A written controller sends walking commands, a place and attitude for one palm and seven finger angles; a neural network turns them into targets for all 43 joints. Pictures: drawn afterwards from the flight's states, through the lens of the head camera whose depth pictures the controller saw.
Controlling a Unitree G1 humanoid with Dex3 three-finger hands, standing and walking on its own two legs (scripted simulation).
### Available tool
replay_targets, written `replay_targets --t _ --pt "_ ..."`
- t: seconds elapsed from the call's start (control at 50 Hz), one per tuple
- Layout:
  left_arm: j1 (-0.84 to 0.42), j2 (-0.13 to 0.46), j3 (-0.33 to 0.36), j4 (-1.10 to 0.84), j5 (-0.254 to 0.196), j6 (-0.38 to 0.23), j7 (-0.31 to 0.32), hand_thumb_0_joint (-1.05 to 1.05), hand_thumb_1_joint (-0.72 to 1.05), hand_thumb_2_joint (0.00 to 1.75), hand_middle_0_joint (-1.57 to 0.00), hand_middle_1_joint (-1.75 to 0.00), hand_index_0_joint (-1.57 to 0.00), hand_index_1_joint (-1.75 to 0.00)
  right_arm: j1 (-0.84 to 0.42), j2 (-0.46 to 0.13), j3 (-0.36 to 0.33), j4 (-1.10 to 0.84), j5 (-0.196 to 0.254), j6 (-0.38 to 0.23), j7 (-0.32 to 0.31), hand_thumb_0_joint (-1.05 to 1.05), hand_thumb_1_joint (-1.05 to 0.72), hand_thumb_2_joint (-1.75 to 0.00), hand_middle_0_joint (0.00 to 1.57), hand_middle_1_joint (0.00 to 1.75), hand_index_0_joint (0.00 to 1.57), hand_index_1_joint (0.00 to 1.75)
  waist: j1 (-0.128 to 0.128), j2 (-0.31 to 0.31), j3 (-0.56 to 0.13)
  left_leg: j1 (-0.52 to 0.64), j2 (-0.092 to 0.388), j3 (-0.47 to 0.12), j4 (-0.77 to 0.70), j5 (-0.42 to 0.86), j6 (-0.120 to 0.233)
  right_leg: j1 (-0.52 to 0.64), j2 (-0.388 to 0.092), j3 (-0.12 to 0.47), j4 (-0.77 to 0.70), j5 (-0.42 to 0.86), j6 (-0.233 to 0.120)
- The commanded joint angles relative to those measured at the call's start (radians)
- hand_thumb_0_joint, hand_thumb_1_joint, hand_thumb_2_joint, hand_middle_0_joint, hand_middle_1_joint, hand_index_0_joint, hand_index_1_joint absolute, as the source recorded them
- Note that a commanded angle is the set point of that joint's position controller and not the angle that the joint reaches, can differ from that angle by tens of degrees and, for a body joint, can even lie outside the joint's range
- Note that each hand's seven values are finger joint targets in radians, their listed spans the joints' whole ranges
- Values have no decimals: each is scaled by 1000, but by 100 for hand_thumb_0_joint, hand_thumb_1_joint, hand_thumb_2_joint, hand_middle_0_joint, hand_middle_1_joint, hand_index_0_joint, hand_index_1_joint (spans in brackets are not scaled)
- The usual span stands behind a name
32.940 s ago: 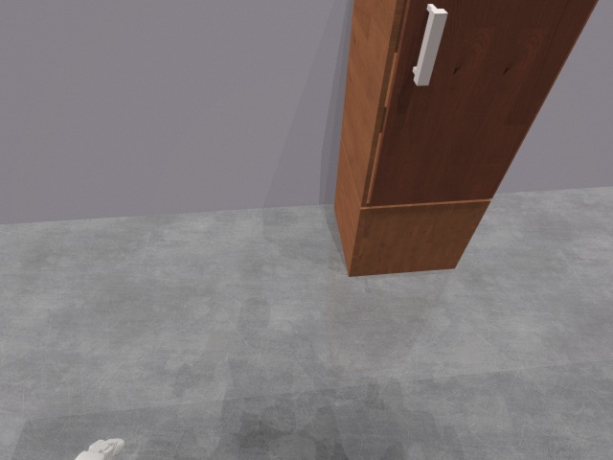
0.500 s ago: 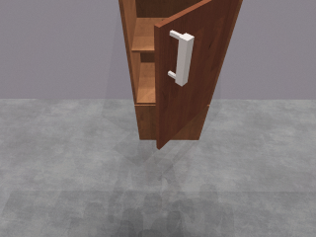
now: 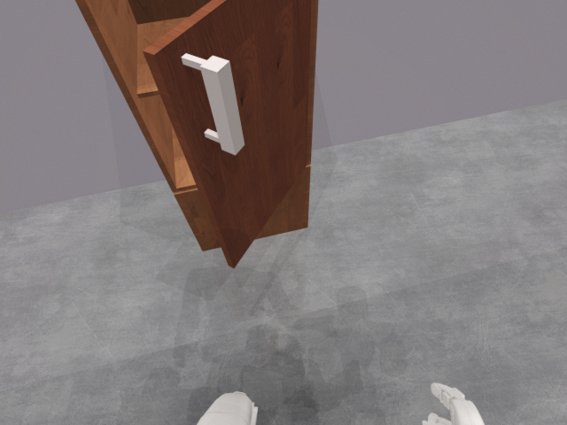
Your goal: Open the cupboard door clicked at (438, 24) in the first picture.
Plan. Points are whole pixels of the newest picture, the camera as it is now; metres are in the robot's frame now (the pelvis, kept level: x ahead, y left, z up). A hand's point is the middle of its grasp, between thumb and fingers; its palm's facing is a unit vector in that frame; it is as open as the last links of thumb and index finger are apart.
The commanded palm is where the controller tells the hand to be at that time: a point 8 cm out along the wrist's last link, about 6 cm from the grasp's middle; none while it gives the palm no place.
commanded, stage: walk to a spot facing it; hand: left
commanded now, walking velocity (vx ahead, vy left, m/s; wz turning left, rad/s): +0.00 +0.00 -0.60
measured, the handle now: (213, 106) +0.50 +0.15 +0.15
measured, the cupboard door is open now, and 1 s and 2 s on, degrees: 46 46 46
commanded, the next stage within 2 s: none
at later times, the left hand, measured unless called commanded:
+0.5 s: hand (183, 359) +0.22 +0.21 -0.17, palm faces -0.33 -0.91 -0.23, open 7.4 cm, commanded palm none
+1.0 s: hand (232, 325) +0.28 +0.14 -0.18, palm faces -0.58 -0.79 -0.18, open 7.4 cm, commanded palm none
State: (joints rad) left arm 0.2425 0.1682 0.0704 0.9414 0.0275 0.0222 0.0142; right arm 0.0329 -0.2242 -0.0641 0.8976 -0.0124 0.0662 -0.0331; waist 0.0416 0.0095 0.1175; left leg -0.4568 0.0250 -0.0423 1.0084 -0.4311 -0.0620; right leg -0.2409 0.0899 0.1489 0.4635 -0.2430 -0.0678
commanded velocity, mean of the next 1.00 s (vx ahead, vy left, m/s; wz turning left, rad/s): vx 0.00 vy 0.00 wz -0.60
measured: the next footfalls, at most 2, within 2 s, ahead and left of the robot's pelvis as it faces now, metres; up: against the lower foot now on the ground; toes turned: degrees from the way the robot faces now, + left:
left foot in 0.18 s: +0.05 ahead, +0.16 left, +0.00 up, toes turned -8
right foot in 0.56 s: +0.02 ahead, -0.09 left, +0.00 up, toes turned -25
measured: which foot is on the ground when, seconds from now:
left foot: up 0.00-0.16, down 0.18-0.56, up 0.58-0.88, down 0.90-1.00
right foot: down 0.00-0.16, up 0.18-0.54, down 0.56-0.88, up 0.90-1.00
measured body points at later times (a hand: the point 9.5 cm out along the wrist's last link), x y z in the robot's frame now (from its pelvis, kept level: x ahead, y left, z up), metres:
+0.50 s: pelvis +0.03 +0.04 -0.01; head +0.11 +0.03 +0.44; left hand +0.23 +0.26 -0.15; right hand -0.03 -0.21 -0.15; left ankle +0.01 +0.17 -0.74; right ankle -0.02 -0.08 -0.71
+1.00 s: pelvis +0.09 +0.04 -0.01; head +0.15 +0.02 +0.43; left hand +0.31 +0.18 -0.17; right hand +0.00 -0.20 -0.14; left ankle +0.16 +0.13 -0.74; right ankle -0.03 -0.04 -0.68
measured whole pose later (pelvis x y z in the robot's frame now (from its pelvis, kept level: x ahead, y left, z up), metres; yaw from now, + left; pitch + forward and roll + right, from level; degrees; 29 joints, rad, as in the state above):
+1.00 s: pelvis +0.09 +0.04 -0.01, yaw -38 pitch +1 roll -1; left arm 0.14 0.23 0.08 0.89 0.02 0.06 -0.02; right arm 0.21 -0.18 -0.02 0.86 -0.04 0.01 -0.03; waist 0.00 -0.03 0.11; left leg -0.31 0.08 0.09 0.61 -0.32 0.00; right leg -0.44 0.02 0.03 1.06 -0.52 0.04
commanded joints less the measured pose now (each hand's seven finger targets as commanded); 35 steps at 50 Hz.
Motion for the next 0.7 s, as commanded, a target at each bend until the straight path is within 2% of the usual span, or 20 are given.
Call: replay_targets --t 0.0,0.06,0.1,0.12,0.14,0.16,0.18,0.22,0.26,0.34,0.44,0.46,0.5,0.52,0.54,0.56,0.58,0.6,0.64,0.68 --pt "72 226 63 -61 0 -6 14 0 90 90 -20 -30 -20 -30 -11 -64 -14 -101 9 -35 -6 0 -90 -90 20 30 20 30 7 -159 -158 -51 -15 9 -95 -24 8 181 -266 312 -59 545 -136" --pt "32 234 65 -77 1 -2 13 0 90 90 -20 -30 -20 -30 36 -61 -13 -104 12 -46 -9 0 -90 -90 20 30 20 30 -16 -149 -176 45 -33 11 -248 -8 19 142 -247 326 -27 549 -119" --pt "-20 227 62 -93 -7 2 10 0 90 90 -20 -30 -20 -30 129 -72 -11 -81 15 -55 -14 0 -90 -90 20 30 20 30 -66 -138 -191 232 -32 10 -472 136 26 27 -200 304 24 477 -61" --pt "-38 198 55 -107 -14 4 8 0 90 90 -20 -30 -20 -30 182 -108 -17 -67 10 -66 -19 0 -90 -90 20 30 20 30 -89 -62 -206 400 49 -48 -607 202 50 -114 -132 240 94 312 -11" --pt "11 135 43 -116 -21 7 -4 0 90 90 -20 -30 -20 -30 195 -209 -34 -74 -6 -74 -21 0 -90 -90 20 30 20 30 -70 232 -235 531 312 -319 -691 310 135 -301 4 77 266 -136 54" --pt "-9 148 42 -135 -14 3 -11 0 90 90 -20 -30 -20 -30 213 -244 -35 -91 -15 -66 -24 0 -90 -90 20 30 20 30 -73 267 -184 447 481 -428 -715 447 257 -341 -13 -71 491 -422 99" --pt "-36 166 43 -140 -3 2 -21 0 90 90 -20 -30 -20 -30 205 -224 -27 -105 -26 -65 -24 0 -90 -90 20 30 20 30 -76 115 -133 330 467 -393 -715 455 293 -329 -53 -76 634 -384 108" --pt "-50 154 49 -112 -1 7 -29 0 90 90 -20 -30 -20 -30 182 -167 -7 -101 -26 -69 -23 0 -90 -90 20 30 20 30 -40 222 -112 332 331 -188 -643 732 224 -354 -88 -84 746 -283 123" --pt "-65 140 39 -115 -9 12 -39 0 90 90 -20 -30 -20 -30 200 -150 -3 -101 -23 -73 -24 0 -90 -90 20 30 20 30 -44 170 -146 399 282 -69 -603 867 202 -355 -101 -128 731 -247 129" --pt "-126 121 22 -137 -10 15 -49 0 90 90 -20 -30 -20 -30 279 -165 -11 -69 -21 -72 -24 0 -90 -90 20 30 20 30 -74 158 -170 467 273 26 -586 876 185 -308 -112 -187 543 -213 124" --pt "-170 123 11 -150 -9 9 -52 0 90 90 -20 -30 -20 -30 301 -187 -20 -45 -23 -64 -10 0 -90 -90 20 30 20 30 -85 227 -143 423 299 91 -548 860 165 -164 -89 -242 291 -200 87" --pt "-165 125 12 -149 -10 6 -50 0 90 90 -20 -30 -20 -30 304 -188 -21 -45 -22 -63 -8 0 -90 -90 20 30 20 30 -78 213 -144 411 295 104 -522 872 149 -117 -78 -251 220 -164 76" --pt "-41 161 23 -113 -9 -6 -42 0 90 90 -20 -30 -20 -30 268 -200 -25 -55 -8 -61 -1 0 -90 -90 20 30 20 30 -1 137 -200 320 263 156 -347 822 88 126 -75 -247 -8 91 46" --pt "49 257 43 -88 -2 -17 -25 0 90 90 -20 -30 -20 -30 263 -155 -17 -81 8 -59 8 0 -90 -90 20 30 20 30 33 -93 -272 90 183 244 -124 544 26 385 -273 -9 -41 442 -29" --pt "123 358 66 -68 -9 -26 -10 0 90 90 -20 -30 -20 -30 208 -104 -4 -132 10 -54 8 0 -90 -90 20 30 20 30 64 -298 -282 -130 40 199 134 -203 -17 439 -522 274 -45 899 -171" --pt "115 344 60 -66 -18 -17 4 0 90 90 -20 -30 -20 -30 167 -111 -6 -130 7 -42 -1 0 -90 -90 20 30 20 30 70 -203 -227 -167 70 44 186 -233 -5 354 -497 229 -26 797 -213" --pt "44 299 54 -83 -13 -8 13 0 90 90 -20 -30 -20 -30 154 -100 -8 -119 7 -38 -4 0 -90 -90 20 30 20 30 35 -259 -192 -191 82 34 204 -175 -5 301 -417 220 -35 649 -189" --pt "-26 266 44 -106 -11 -2 17 0 90 90 -20 -30 -20 -30 163 -111 -10 -101 5 -32 -1 0 -90 -90 20 30 20 30 4 -256 -154 -170 91 31 192 -107 -11 233 -375 153 -49 565 -158" --pt "-93 246 37 -129 -5 -3 18 0 90 90 -20 -30 -20 -30 200 -94 -9 -76 2 -26 7 0 -90 -90 20 30 20 30 -43 -172 -149 -66 75 55 112 -41 -18 122 -322 96 -64 473 -123" --pt "-109 255 38 -137 -1 -4 12 0 90 90 -20 -30 -20 -30 216 -79 -9 -66 3 -22 10 0 -90 -90 20 30 20 30 -58 -135 -128 -4 50 80 15 -16 -21 48 -302 94 -78 413 -115"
